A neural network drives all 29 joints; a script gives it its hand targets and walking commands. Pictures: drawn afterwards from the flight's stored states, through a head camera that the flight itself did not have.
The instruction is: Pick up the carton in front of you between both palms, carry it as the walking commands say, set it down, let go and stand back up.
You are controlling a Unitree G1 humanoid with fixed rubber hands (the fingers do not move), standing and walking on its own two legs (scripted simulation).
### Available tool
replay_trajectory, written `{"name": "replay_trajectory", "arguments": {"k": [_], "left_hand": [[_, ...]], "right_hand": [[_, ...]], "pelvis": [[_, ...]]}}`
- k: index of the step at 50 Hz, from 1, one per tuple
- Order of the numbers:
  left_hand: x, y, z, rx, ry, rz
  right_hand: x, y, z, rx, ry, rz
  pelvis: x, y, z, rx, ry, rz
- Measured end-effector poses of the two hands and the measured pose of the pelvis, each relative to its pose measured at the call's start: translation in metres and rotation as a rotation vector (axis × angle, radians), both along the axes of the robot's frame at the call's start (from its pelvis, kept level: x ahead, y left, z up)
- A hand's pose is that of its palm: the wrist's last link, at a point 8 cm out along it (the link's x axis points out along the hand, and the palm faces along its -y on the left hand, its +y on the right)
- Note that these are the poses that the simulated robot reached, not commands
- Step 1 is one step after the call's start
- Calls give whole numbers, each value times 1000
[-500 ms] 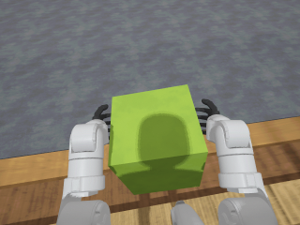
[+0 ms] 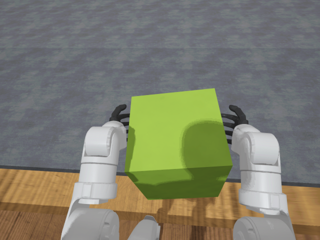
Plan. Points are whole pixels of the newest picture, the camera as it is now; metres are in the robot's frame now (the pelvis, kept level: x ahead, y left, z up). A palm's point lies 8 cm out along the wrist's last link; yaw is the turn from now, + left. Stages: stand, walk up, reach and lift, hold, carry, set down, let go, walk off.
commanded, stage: carry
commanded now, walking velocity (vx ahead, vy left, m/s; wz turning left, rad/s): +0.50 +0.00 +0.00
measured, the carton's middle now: (177, 150) +0.37 +0.03 +0.00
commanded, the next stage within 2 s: none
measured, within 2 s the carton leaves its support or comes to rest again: neither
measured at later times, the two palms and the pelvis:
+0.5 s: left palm (153, 69) +0.73 +0.16 -0.01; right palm (229, 73) +0.72 -0.14 +0.00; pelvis +0.36 +0.02 -0.11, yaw +2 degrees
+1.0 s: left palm (156, 45) +1.09 +0.21 -0.12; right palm (208, 46) +1.11 -0.09 -0.13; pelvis +0.73 +0.03 -0.24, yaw -1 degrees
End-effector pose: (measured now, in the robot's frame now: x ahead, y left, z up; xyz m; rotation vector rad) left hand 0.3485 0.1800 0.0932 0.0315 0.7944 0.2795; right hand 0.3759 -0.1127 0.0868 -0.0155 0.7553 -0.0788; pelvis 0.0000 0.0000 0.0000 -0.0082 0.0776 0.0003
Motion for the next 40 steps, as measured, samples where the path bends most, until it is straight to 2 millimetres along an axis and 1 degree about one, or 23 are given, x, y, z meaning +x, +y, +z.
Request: {"name": "replay_trajectory", "arguments": {"k": [2,4,6,8,10,13,15,18,21,23,25,27,29,30,32,34,37,40], "left_hand": [[36,4,-2,3,-39,-8],[77,7,-8,-3,-82,-27],[120,5,-18,-14,-124,-73],[154,0,-31,-16,-122,-112],[181,-6,-47,-11,-75,-140],[216,-13,-69,-16,4,-163],[241,-15,-82,-30,36,-168],[279,-17,-95,-49,47,-160],[321,-18,-102,-63,20,-146],[352,-20,-104,-70,-13,-138],[386,-22,-106,-69,-52,-131],[420,-24,-109,-53,-91,-121],[452,-22,-115,-13,-130,-98],[466,-19,-120,8,-138,-88],[489,-12,-135,20,-116,-62],[507,-6,-154,11,-62,-32],[536,1,-178,2,20,-11],[571,5,-194,-2,59,7]], "right_hand": [[33,4,-3,5,-40,-10],[67,6,-7,-7,-83,-24],[97,4,-14,-41,-126,-49],[121,-1,-26,-70,-122,-68],[140,-7,-43,-69,-73,-90],[167,-13,-66,-63,9,-121],[188,-16,-76,-64,43,-134],[227,-17,-85,-67,58,-144],[272,-18,-88,-74,35,-138],[305,-20,-88,-81,5,-131],[342,-23,-90,-83,-33,-124],[381,-25,-96,-73,-72,-108],[423,-23,-107,-61,-110,-67],[442,-20,-115,-55,-115,-47],[473,-13,-132,-62,-85,-12],[497,-6,-151,-69,-30,13],[532,1,-175,-71,50,32],[570,5,-193,-54,89,32]], "pelvis": [[34,6,-14,-11,-4,-5],[71,13,-34,-23,-20,-8],[108,19,-59,-21,-38,0],[134,24,-73,2,-39,12],[160,30,-80,3,-33,17],[196,37,-83,-1,-23,11],[220,38,-83,-3,-16,9],[257,36,-86,-5,-7,12],[298,32,-93,0,-4,20],[329,27,-101,9,-4,26],[363,22,-115,21,-6,32],[400,17,-134,35,-21,33],[438,13,-159,40,-39,25],[453,12,-169,25,-38,18],[479,7,-182,11,-32,13],[504,3,-187,0,-25,15],[540,0,-189,1,-11,22],[576,2,-190,6,0,20]]}}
